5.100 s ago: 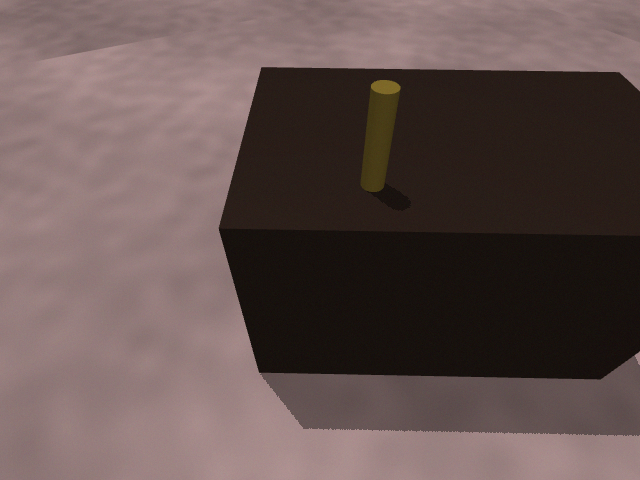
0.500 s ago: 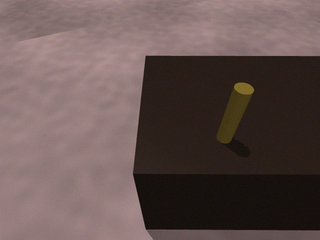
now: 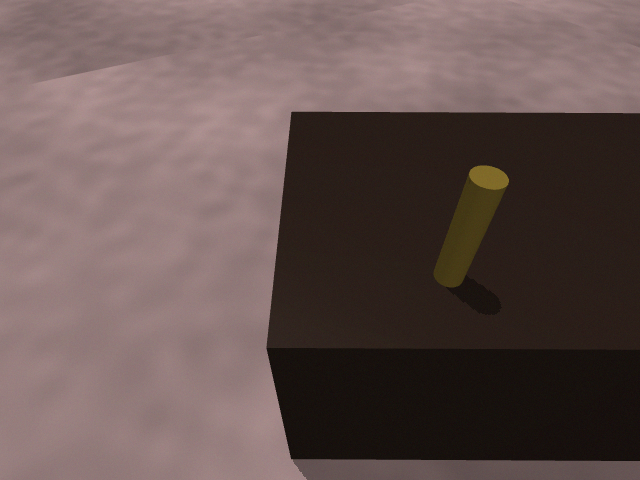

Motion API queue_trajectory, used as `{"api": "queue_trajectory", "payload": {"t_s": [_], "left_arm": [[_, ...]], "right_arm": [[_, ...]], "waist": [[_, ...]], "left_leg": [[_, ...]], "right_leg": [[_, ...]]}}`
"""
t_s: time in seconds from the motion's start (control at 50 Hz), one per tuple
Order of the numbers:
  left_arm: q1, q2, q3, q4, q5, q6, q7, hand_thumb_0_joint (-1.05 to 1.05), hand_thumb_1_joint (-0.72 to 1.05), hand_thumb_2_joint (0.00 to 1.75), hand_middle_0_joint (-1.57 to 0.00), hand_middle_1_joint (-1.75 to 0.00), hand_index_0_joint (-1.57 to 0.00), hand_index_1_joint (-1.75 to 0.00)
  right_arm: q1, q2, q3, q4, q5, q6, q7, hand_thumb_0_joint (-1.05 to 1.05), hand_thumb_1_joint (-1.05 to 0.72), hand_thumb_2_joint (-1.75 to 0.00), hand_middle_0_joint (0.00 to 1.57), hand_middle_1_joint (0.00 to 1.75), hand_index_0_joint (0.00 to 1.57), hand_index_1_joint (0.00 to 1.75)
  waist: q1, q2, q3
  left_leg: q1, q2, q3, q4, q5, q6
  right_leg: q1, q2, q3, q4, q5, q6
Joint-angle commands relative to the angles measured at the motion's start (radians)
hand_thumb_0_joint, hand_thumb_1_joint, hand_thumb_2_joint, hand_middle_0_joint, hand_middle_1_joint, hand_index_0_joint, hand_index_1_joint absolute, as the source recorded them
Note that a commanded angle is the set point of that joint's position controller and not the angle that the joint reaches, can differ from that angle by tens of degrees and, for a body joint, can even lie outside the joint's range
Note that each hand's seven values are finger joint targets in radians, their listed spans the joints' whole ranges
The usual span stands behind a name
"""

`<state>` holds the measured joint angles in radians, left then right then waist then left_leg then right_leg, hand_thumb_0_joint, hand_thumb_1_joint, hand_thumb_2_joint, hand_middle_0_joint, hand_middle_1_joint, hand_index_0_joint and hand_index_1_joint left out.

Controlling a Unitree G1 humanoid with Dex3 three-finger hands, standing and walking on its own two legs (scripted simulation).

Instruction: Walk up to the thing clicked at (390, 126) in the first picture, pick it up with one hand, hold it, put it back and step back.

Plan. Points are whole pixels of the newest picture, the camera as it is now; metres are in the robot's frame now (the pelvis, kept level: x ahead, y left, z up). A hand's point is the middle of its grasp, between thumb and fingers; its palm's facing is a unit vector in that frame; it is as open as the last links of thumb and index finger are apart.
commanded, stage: stand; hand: right
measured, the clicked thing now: (465, 233) +0.48 -0.21 +0.03
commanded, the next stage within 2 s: rise first in 0.30 s
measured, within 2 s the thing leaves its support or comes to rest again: neither
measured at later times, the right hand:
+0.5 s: hand out of the picture +0.10 -0.24 -0.15, palm faces +0.06 +0.95 -0.32, open 8.0 cm
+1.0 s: hand (528, 446) +0.19 -0.25 -0.06, palm faces +0.26 +0.90 -0.36, open 16.7 cm
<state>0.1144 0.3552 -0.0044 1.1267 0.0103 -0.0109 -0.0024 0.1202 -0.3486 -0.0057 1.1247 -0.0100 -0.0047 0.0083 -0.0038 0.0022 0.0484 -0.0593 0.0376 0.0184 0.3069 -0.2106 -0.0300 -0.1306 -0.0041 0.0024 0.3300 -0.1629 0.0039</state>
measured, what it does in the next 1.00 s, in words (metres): stands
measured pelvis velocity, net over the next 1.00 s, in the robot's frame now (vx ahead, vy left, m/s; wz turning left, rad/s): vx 0.01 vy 0.01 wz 0.01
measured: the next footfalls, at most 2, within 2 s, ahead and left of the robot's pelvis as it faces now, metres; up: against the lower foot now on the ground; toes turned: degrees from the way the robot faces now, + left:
none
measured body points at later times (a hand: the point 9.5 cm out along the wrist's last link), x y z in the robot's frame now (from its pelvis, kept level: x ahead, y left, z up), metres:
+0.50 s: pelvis -0.01 +0.00 +0.00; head +0.03 +0.00 +0.44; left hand +0.10 +0.30 -0.13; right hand +0.10 -0.29 -0.13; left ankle -0.03 +0.14 -0.75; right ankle +0.01 -0.12 -0.75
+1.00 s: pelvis +0.01 +0.01 -0.01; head +0.02 +0.02 +0.44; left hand +0.17 +0.27 -0.09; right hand +0.17 -0.29 -0.04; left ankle -0.03 +0.14 -0.75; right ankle +0.01 -0.12 -0.75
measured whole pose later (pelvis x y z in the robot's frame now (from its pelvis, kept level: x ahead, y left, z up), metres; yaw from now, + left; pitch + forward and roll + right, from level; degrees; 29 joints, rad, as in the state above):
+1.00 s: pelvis +0.01 +0.01 -0.01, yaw +1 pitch +0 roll +0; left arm 0.23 0.23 0.07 0.60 -0.03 -0.07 0.09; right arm 0.27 -0.30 -0.17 0.43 0.04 -0.07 -0.08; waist -0.02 -0.02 0.00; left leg -0.16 0.02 0.01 0.44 -0.28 -0.01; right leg -0.21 -0.02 0.00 0.43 -0.22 0.02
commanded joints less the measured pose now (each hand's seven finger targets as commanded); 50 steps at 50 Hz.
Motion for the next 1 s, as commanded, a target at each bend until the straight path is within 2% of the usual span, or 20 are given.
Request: {"api": "queue_trajectory", "payload": {"t_s": [0.0, 0.18, 0.38, 0.4, 0.42, 0.44, 0.48, 0.52, 0.54, 0.56, 0.6, 0.64, 0.66, 0.68, 0.72, 0.8, 0.86, 0.88, 0.94, 0.98], "left_arm": [[-0.031, 0.22, 0.04, -0.057, -0.001, -0.022, 0.013, 0.0, 0.9, 0.9, -0.2, -0.3, -0.2, -0.3], [-0.03, 0.22, 0.041, -0.059, -0.002, -0.028, 0.014, 0.0, 0.9, 0.9, -0.2, -0.3, -0.2, -0.3], [-0.038, 0.217, 0.039, -0.059, -0.002, -0.021, 0.012, 0.0, 0.82, 0.82, -0.12, -0.22, -0.12, -0.22], [-0.389, 0.043, 0.031, -0.41, -0.089, -0.131, 0.021, 0.0, 0.74, 0.74, -0.04, -0.14, -0.04, -0.14], [-0.332, 0.075, 0.016, -0.434, -0.112, -0.15, 0.042, 0.0, 0.66, 0.66, -0.03, -0.06, -0.02, -0.06], [-0.212, 0.138, 0.045, -0.349, -0.112, -0.14, 0.056, 0.0, 0.58, 0.58, -0.03, -0.04, -0.02, -0.05], [-0.142, 0.234, 0.147, -0.286, -0.099, -0.116, 0.082, 0.0, 0.42, 0.42, -0.04, -0.05, -0.03, -0.05], [-0.122, 0.138, 0.132, -0.235, -0.081, -0.118, 0.084, 0.0, 0.26, 0.26, -0.04, -0.05, -0.04, -0.05], [-0.124, 0.141, 0.159, -0.258, -0.063, -0.12, 0.083, 0.0, 0.18, 0.18, -0.04, -0.05, -0.05, -0.04], [-0.036, 0.139, 0.188, -0.261, -0.049, -0.114, 0.081, 0.0, 0.1, 0.16, -0.05, -0.06, -0.06, -0.05], [0.102, 0.138, 0.198, -0.261, -0.041, -0.099, 0.079, 0.0, 0.03, 0.1, -0.06, -0.06, -0.08, -0.04], [0.064, 0.091, 0.17, -0.389, -0.044, -0.099, 0.071, 0.0, -0.07, 0.07, -0.06, -0.06, -0.08, -0.04], [0.1, 0.053, 0.161, -0.331, -0.045, -0.083, 0.067, 0.0, -0.1, 0.07, -0.06, -0.06, -0.08, -0.04], [0.01, 0.058, 0.151, -0.473, -0.049, -0.091, 0.067, 0.0, -0.17, 0.06, -0.06, -0.06, -0.08, -0.04], [-0.067, 0.016, 0.13, -0.468, -0.05, -0.088, 0.07, 0.0, -0.32, 0.05, -0.06, -0.06, -0.07, -0.05], [-0.092, 0.075, 0.153, -0.605, -0.044, -0.109, 0.09, 0.0, -0.5, 0.04, -0.07, -0.06, -0.07, -0.06], [-0.012, 0.037, 0.125, -0.668, -0.044, -0.113, 0.098, 0.0, -0.53, 0.03, -0.07, -0.06, -0.07, -0.06], [0.017, 0.061, 0.146, -0.678, -0.042, -0.112, 0.105, 0.0, -0.52, 0.02, -0.07, -0.06, -0.07, -0.06], [0.036, -0.003, 0.095, -0.702, -0.044, -0.11, 0.099, 0.0, -0.52, 0.02, -0.07, -0.06, -0.07, -0.05], [0.069, 0.023, 0.135, -0.678, -0.041, -0.107, 0.097, 0.0, -0.52, 0.02, -0.06, -0.06, -0.07, -0.05]], "right_arm": [[-0.032, -0.21, -0.037, -0.052, 0.001, -0.019, -0.014, 0.0, -0.9, -0.9, 0.2, 0.3, 0.2, 0.3], [-0.027, -0.211, -0.04, -0.056, 0.001, -0.019, -0.013, 0.0, -0.9, -0.9, 0.2, 0.3, 0.2, 0.3], [-0.026, -0.209, -0.038, -0.055, 0.0, -0.02, -0.015, 0.0, -0.82, -0.82, 0.12, 0.22, 0.12, 0.22], [-0.377, -0.024, -0.005, -0.406, 0.079, -0.1, -0.027, 0.0, -0.74, -0.74, 0.07, 0.14, 0.06, 0.14], [-0.346, -0.066, -0.01, -0.466, 0.116, -0.146, -0.046, 0.0, -0.66, -0.66, 0.07, 0.06, 0.06, 0.06], [-0.231, -0.158, -0.047, -0.367, 0.115, -0.141, -0.064, 0.0, -0.58, -0.58, 0.07, 0.04, 0.06, 0.04], [-0.195, -0.266, -0.164, -0.294, 0.099, -0.129, -0.093, 0.0, -0.42, -0.42, 0.07, 0.04, 0.06, 0.04], [-0.179, -0.172, -0.147, -0.275, 0.078, -0.137, -0.092, 0.0, -0.26, -0.26, 0.07, 0.04, 0.06, 0.04], [-0.176, -0.178, -0.176, -0.294, 0.061, -0.135, -0.089, 0.0, -0.19, -0.19, 0.07, 0.04, 0.06, 0.04], [-0.049, -0.199, -0.223, -0.305, 0.049, -0.125, -0.09, 0.0, -0.14, -0.18, 0.06, 0.05, 0.06, 0.05], [0.089, -0.205, -0.246, -0.315, 0.048, -0.108, -0.09, 0.0, -0.06, -0.16, 0.06, 0.05, 0.06, 0.05], [0.077, -0.153, -0.221, -0.451, 0.058, -0.105, -0.083, 0.0, 0.07, -0.13, 0.06, 0.05, 0.05, 0.05], [0.126, -0.134, -0.218, -0.425, 0.057, -0.091, -0.081, 0.0, 0.1, -0.12, 0.06, 0.05, 0.05, 0.05], [0.026, -0.133, -0.212, -0.539, 0.059, -0.094, -0.081, 0.0, 0.15, -0.11, 0.06, 0.05, 0.05, 0.05], [-0.036, -0.106, -0.187, -0.584, 0.06, -0.091, -0.086, 0.0, 0.28, -0.09, 0.05, 0.05, 0.05, 0.05], [-0.033, -0.167, -0.227, -0.732, 0.053, -0.109, -0.101, 0.0, 0.42, -0.07, 0.05, 0.05, 0.05, 0.05], [0.023, -0.176, -0.246, -0.811, 0.048, -0.123, -0.106, 0.0, 0.47, -0.06, 0.04, 0.05, 0.05, 0.05], [0.046, -0.188, -0.262, -0.83, 0.048, -0.123, -0.108, 0.0, 0.48, -0.05, 0.04, 0.05, 0.05, 0.05], [0.077, -0.15, -0.251, -0.904, 0.053, -0.127, -0.105, 0.0, 0.51, -0.05, 0.04, 0.06, 0.05, 0.06], [0.139, -0.145, -0.267, -0.909, 0.052, -0.118, -0.101, 0.0, 0.52, -0.05, 0.04, 0.06, 0.05, 0.06]], "waist": [[0.004, -0.004, -0.053], [-0.001, -0.009, -0.075], [0.0, -0.003, -0.063], [0.021, -0.064, -0.078], [-0.011, -0.013, -0.14], [-0.002, -0.002, -0.064], [0.002, -0.016, -0.134], [0.001, -0.01, -0.203], [-0.001, -0.019, -0.227], [-0.007, -0.016, -0.265], [-0.007, -0.026, -0.292], [-0.017, -0.039, -0.279], [-0.019, -0.056, -0.247], [-0.005, -0.029, -0.256], [-0.015, -0.044, -0.195], [-0.017, -0.015, -0.198], [-0.021, 0.018, -0.23], [-0.013, -0.003, -0.228], [-0.032, -0.03, -0.168], [-0.029, -0.031, -0.155]], "left_leg": [[-0.021, 0.101, -0.074, -0.054, 0.111, 0.041], [-0.01, 0.102, -0.074, -0.043, 0.151, 0.042], [-0.018, 0.103, -0.075, -0.057, 0.13, 0.04], [-0.19, -0.032, 0.021, 0.064, 0.069, 0.03], [-0.115, -0.042, 0.034, 0.031, 0.024, 0.036], [-0.145, -0.036, 0.031, 0.024, -0.011, 0.035], [-0.18, -0.033, 0.027, 0.091, 0.059, 0.029], [-0.19, -0.036, 0.022, 0.127, 0.106, 0.034], [-0.193, -0.037, 0.017, 0.132, 0.119, 0.037], [-0.166, -0.041, 0.018, 0.133, 0.162, 0.037], [-0.118, -0.049, 0.029, 0.119, 0.249, 0.033], [-0.106, -0.051, 0.03, 0.112, 0.293, 0.031], [-0.116, -0.047, 0.031, 0.109, 0.298, 0.03], [-0.113, -0.048, 0.031, 0.101, 0.295, 0.028], [-0.136, -0.043, 0.028, 0.087, 0.229, 0.03], [-0.122, -0.04, 0.023, 0.071, 0.154, 0.03], [-0.084, -0.032, 0.022, 0.074, 0.213, 0.019], [-0.086, -0.031, 0.019, 0.075, 0.238, 0.018], [-0.087, -0.031, 0.024, 0.069, 0.221, 0.021], [-0.092, -0.033, 0.031, 0.07, 0.229, 0.021]], "right_leg": [[0.015, -0.121, 0.093, -0.058, 0.126, -0.026], [0.034, -0.125, 0.09, -0.043, 0.196, -0.027], [0.021, -0.122, 0.093, -0.047, 0.147, -0.029], [-0.067, -0.005, -0.029, 0.043, 0.032, -0.011], [0.003, -0.016, -0.016, 0.001, -0.007, -0.008], [-0.034, -0.008, -0.017, 0.005, -0.036, -0.012], [-0.061, -0.001, -0.028, 0.069, 0.04, -0.013], [-0.058, -0.006, -0.023, 0.102, 0.104, -0.012], [-0.051, -0.005, -0.025, 0.107, 0.114, -0.012], [-0.037, 0.0, -0.028, 0.107, 0.152, -0.014], [-0.001, 0.001, -0.032, 0.091, 0.237, -0.008], [-0.002, 0.001, -0.04, 0.086, 0.278, -0.005], [-0.018, 0.005, -0.044, 0.084, 0.275, -0.006], [-0.015, -0.002, -0.043, 0.084, 0.272, -0.007], [-0.052, -0.006, -0.041, 0.07, 0.203, -0.008], [-0.031, -0.004, -0.039, 0.058, 0.128, -0.013], [0.012, 0.004, -0.045, 0.067, 0.179, -0.018], [0.023, 0.005, -0.048, 0.071, 0.201, -0.018], [0.017, 0.007, -0.05, 0.058, 0.195, -0.014], [0.019, 0.002, -0.048, 0.054, 0.206, -0.015]]}}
